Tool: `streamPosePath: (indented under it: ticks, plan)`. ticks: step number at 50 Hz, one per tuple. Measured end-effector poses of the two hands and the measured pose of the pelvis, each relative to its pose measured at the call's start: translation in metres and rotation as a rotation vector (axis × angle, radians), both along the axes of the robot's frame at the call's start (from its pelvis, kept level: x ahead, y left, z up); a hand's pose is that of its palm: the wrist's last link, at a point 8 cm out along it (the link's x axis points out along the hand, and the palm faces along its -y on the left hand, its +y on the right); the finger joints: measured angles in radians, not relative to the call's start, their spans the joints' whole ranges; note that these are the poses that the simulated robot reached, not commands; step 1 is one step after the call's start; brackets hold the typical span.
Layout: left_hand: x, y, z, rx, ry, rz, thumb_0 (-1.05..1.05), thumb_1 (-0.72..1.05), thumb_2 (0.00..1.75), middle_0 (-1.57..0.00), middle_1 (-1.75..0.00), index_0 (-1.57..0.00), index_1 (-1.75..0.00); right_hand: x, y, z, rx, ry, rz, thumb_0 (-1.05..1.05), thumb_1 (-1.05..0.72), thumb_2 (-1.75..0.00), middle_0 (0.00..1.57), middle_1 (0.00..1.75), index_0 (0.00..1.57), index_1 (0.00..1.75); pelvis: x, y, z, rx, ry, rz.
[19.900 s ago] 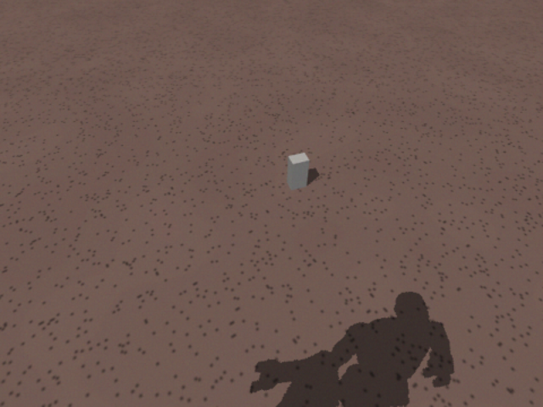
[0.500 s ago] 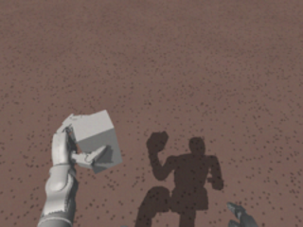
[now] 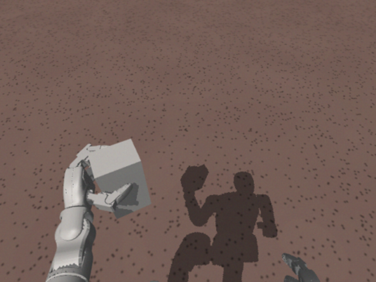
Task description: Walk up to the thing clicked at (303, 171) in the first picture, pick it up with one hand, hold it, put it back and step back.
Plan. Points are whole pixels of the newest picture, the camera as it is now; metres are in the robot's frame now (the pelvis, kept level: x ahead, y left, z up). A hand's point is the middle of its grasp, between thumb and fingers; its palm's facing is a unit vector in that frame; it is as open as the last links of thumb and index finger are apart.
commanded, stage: hold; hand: left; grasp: from the side
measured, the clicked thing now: (123, 181) +0.34 +0.15 +0.01
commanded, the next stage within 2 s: crouch in 0.50 s
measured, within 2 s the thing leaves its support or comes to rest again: neither
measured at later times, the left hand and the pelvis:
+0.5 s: hand (109, 183) +0.32 +0.17 +0.05, palm faces +0.15 -0.99 -0.01, open 10.3 cm; pelvis -0.01 +0.00 +0.00, yaw +0 degrees
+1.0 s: hand (113, 197) +0.33 +0.18 -0.04, palm faces +0.25 -0.97 +0.00, open 10.3 cm; pelvis -0.02 -0.01 -0.04, yaw +0 degrees
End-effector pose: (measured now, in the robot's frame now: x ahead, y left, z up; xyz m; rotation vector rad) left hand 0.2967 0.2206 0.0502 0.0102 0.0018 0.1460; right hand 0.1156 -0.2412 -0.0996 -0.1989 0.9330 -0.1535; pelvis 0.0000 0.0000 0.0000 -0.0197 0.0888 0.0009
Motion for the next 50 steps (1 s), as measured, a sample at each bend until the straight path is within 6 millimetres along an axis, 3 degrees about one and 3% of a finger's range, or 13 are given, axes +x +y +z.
streamPosePath:
  ticks: [36,40,44,50]
  plan:
    - [-0.006,0.003,0.003,0.005,-0.023,0.017,0.00,-0.38,1.10,-0.71,-0.97,-0.68,-0.98,0.000,0.001,0.000,-0.002,-0.024,0.017,0.01,-0.92,-0.90,0.20,0.30,0.20,0.30,-0.008,-0.001,-0.003,-0.001,0.000,0.005]
    - [-0.005,0.001,-0.013,-0.029,0.000,0.040,0.00,-0.39,1.10,-0.72,-0.96,-0.69,-0.97,0.000,0.001,-0.004,0.001,-0.025,0.021,0.01,-0.91,-0.90,0.20,0.30,0.20,0.30,-0.010,-0.001,-0.006,-0.001,0.021,0.004]
    - [-0.007,0.001,-0.041,-0.043,0.036,0.070,0.00,-0.39,1.10,-0.72,-0.96,-0.70,-0.97,-0.002,-0.002,-0.012,-0.008,-0.006,0.031,0.01,-0.90,-0.90,0.20,0.30,0.20,0.30,-0.014,-0.003,-0.015,0.001,0.059,0.002]
    - [-0.003,0.010,-0.090,-0.021,0.039,0.103,0.00,-0.39,1.10,-0.72,-0.96,-0.70,-0.97,-0.010,-0.010,-0.040,-0.040,0.053,0.054,0.01,-0.90,-0.90,0.20,0.30,0.20,0.30,-0.021,-0.005,-0.042,-0.003,0.161,0.003]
